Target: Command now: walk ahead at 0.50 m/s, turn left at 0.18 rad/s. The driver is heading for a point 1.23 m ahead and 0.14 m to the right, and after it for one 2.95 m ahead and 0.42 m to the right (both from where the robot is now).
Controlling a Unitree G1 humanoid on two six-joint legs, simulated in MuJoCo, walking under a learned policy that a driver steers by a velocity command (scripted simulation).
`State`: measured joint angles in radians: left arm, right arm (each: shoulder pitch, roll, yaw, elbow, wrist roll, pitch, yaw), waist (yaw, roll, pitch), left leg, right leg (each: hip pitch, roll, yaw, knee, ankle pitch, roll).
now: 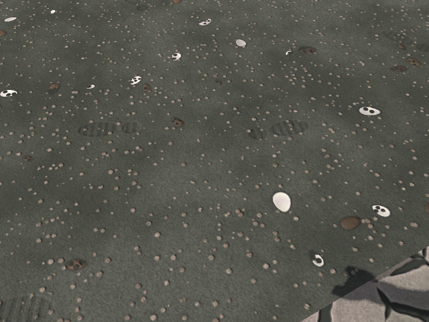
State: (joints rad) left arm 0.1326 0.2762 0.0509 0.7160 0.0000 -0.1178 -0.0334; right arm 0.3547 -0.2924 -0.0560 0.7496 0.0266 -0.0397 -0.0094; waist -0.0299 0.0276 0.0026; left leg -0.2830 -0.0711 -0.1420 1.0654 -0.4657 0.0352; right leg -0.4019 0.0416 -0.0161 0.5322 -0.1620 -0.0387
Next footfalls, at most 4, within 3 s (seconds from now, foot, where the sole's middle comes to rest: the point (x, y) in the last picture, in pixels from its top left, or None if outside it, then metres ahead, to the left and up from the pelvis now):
0.44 left None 0.39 0.15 -0.76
0.96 right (249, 260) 0.69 -0.09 -0.77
1.48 left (176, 191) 0.98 0.16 -0.77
2.04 right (245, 140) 1.23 -0.12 -0.76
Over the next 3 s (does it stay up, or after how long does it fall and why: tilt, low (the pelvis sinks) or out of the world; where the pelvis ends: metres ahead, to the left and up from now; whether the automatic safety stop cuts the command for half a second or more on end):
stays up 1.29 -0.02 0.01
